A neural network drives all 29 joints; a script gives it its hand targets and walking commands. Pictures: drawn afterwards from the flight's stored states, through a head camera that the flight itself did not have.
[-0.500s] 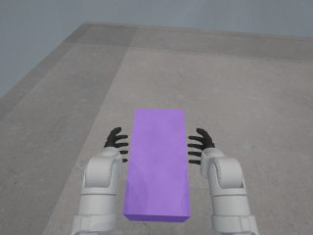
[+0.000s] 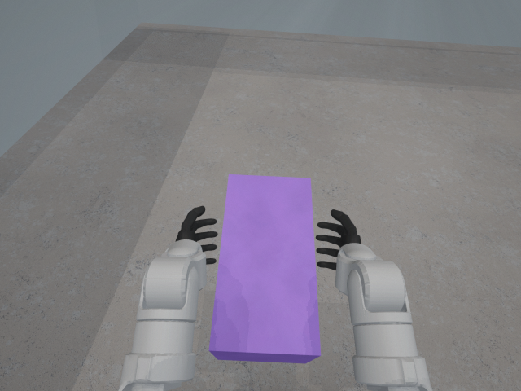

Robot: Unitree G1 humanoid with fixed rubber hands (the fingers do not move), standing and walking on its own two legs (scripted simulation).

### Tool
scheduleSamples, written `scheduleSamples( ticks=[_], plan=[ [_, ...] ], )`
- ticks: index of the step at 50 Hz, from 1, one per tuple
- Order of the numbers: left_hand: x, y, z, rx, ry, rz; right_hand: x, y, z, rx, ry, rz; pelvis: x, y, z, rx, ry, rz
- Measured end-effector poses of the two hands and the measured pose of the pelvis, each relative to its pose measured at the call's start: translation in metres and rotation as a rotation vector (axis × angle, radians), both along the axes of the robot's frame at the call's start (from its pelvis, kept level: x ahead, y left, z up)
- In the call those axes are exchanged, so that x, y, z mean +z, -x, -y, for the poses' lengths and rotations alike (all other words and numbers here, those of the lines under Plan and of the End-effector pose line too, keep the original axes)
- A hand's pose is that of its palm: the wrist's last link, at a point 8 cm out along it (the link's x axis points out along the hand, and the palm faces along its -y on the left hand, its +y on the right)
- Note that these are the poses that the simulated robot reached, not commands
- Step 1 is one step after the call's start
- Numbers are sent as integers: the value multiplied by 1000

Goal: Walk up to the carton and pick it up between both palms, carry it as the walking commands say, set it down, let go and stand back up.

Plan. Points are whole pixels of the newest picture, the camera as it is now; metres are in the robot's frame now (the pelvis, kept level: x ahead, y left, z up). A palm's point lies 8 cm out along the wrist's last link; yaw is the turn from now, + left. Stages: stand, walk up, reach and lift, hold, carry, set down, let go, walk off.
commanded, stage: carry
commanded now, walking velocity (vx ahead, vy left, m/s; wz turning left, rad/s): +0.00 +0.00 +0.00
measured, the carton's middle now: (265, 265) +0.34 +0.01 -0.02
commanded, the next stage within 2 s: hold in 0.06 s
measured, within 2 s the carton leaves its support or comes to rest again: neither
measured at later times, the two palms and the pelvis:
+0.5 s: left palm (210, 251) +0.30 +0.09 +0.08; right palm (367, 248) +0.31 -0.14 +0.08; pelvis +0.01 -0.03 +0.00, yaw +12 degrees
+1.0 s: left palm (208, 274) +0.31 +0.11 +0.00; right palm (351, 271) +0.32 -0.14 +0.01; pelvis +0.00 -0.02 +0.00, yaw +12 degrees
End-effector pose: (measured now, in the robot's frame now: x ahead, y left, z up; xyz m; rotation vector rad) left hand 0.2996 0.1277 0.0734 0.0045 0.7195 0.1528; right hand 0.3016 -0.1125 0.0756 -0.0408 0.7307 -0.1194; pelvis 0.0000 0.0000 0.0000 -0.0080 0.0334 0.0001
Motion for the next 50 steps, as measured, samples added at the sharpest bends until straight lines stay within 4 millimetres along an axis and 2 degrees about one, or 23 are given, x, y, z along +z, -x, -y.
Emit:
scheduleSamples(
  ticks=[4,9,11,16,23,28,33,37,44,50],
  plan=[
    [1,2,0,-9,-9,6,2,4,0,9,-4,5,0,1,0,3,3,9],
    [-28,7,2,-75,-73,-21,-28,5,4,67,45,-21,4,1,2,142,15,101],
    [-33,13,7,-90,-77,-19,-32,8,8,58,35,-19,5,0,3,191,7,122],
    [-26,11,17,-77,-97,10,-25,1,17,7,-17,18,3,-1,10,217,-11,184],
    [-1,-2,31,-44,-107,57,1,-11,27,-15,-16,77,4,-10,26,197,-20,233],
    [2,-3,35,-27,-73,49,5,-16,32,1,-14,74,6,-14,37,213,-18,248],
    [-7,-6,36,-36,-61,16,-7,-20,35,12,-17,40,7,-12,41,223,-13,227],
    [-24,-8,35,-48,-39,-5,-23,-20,35,15,-1,13,7,-9,42,217,-12,205],
    [-56,-6,30,-56,0,-13,-48,-18,31,5,14,-1,5,-4,33,210,-4,141],
    [-75,-6,22,-47,16,-4,-70,-16,24,0,12,5,1,0,21,202,4,78]
  ],
)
